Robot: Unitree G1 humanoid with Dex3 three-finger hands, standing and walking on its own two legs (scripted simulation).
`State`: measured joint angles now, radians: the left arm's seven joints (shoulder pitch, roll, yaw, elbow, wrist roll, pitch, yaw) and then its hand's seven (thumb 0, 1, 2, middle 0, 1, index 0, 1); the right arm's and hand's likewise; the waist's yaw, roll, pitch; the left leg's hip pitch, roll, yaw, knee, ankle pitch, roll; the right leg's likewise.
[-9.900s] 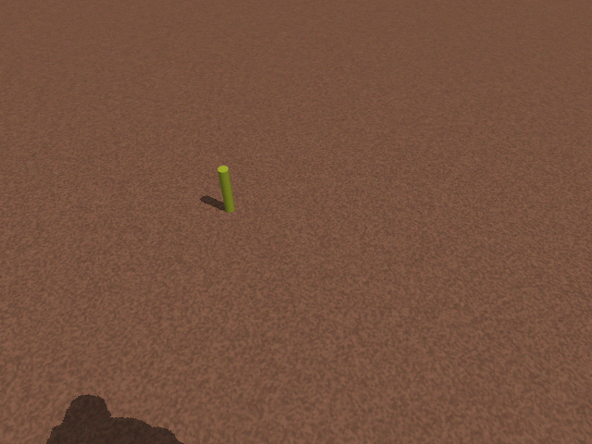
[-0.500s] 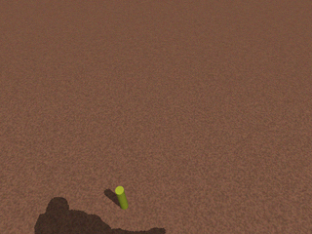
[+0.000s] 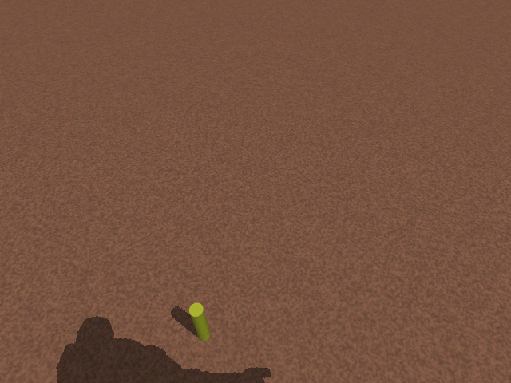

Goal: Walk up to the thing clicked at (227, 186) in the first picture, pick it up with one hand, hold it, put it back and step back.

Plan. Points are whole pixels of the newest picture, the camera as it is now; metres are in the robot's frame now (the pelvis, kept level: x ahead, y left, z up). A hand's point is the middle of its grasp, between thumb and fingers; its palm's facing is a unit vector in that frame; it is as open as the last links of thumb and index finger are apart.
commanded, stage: walk up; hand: left
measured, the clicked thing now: (200, 323) +0.45 +0.20 -0.66
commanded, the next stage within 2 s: none
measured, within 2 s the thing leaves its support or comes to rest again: neither
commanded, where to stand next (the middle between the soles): +0.12 +0.00 m, yaw -2 degrees
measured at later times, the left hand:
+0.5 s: hand out of the picture +0.06 +0.29 -0.19, palm faces -0.07 -0.92 -0.38, open 7.4 cm
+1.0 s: hand out of the picture -0.05 +0.26 -0.15, palm faces -0.04 -0.92 -0.39, open 7.4 cm
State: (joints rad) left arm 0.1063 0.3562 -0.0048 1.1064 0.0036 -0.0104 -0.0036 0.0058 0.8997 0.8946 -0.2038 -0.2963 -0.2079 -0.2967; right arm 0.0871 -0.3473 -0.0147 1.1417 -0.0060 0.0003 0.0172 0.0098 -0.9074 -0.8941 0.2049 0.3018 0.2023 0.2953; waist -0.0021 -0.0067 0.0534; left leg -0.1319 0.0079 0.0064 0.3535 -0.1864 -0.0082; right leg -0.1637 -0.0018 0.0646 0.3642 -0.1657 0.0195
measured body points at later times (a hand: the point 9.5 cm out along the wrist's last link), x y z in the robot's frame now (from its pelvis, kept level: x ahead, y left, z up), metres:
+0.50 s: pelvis -0.09 +0.03 -0.03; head -0.02 +0.05 +0.41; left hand +0.06 +0.34 -0.16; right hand -0.05 -0.30 -0.14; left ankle -0.12 +0.14 -0.75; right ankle -0.02 -0.10 -0.71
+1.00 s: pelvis -0.19 +0.01 -0.02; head -0.13 +0.00 +0.42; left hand -0.05 +0.31 -0.12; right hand -0.09 -0.32 -0.14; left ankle -0.23 +0.14 -0.69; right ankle -0.15 -0.11 -0.75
